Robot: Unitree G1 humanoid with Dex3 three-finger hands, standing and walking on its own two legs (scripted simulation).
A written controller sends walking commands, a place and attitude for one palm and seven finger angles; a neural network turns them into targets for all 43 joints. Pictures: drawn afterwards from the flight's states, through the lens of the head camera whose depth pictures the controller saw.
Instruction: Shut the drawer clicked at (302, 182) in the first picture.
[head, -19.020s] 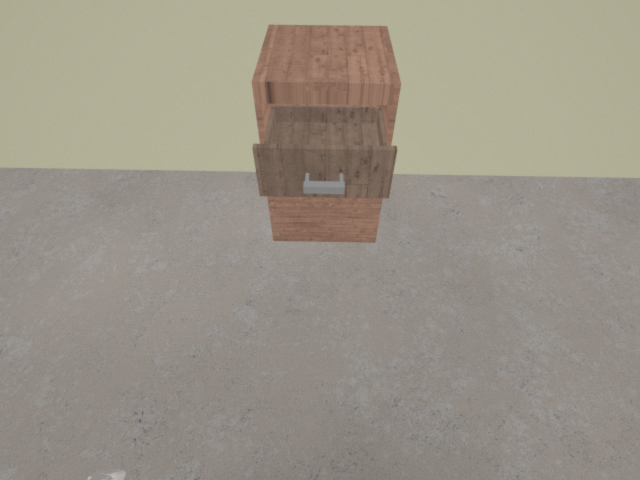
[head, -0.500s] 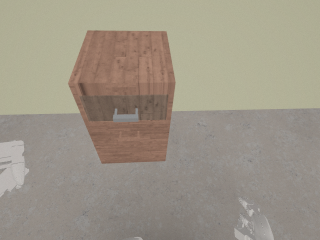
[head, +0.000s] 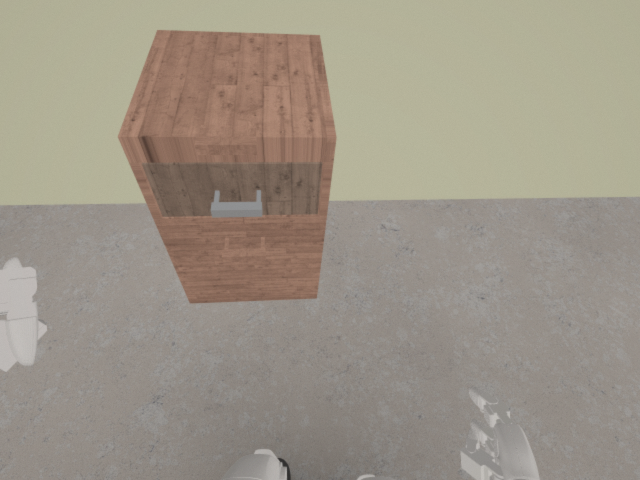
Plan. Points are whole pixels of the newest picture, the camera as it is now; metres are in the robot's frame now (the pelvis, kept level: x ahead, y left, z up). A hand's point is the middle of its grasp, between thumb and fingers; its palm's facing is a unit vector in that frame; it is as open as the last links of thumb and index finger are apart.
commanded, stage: step back with the hand held close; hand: left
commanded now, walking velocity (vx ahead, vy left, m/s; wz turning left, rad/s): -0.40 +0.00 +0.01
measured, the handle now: (237, 202) +0.69 +0.21 -0.21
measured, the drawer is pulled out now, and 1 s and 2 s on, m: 0.00 0.00 0.00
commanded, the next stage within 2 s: stop stepping back and stand still in 0.30 s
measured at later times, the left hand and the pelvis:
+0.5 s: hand out of the picture +0.11 +0.22 +0.19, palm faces +0.35 -0.79 -0.51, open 3.3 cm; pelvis -0.08 -0.02 +0.01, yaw +0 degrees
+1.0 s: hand out of the picture +0.08 +0.23 +0.18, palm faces +0.42 -0.82 -0.40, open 3.2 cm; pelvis -0.10 -0.01 +0.01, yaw +2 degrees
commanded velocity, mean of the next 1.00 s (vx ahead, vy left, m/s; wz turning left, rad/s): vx -0.08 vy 0.00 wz -0.02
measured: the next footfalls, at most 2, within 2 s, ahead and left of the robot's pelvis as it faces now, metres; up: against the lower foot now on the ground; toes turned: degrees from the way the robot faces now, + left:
left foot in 0.30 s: -0.04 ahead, +0.11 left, +0.00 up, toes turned +2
right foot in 0.48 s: -0.02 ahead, -0.12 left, +0.00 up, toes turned +1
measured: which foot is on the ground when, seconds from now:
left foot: down 0.00-0.08, up 0.10-0.28, down 0.30-1.00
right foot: down 0.00-0.30, up 0.32-0.46, down 0.48-1.00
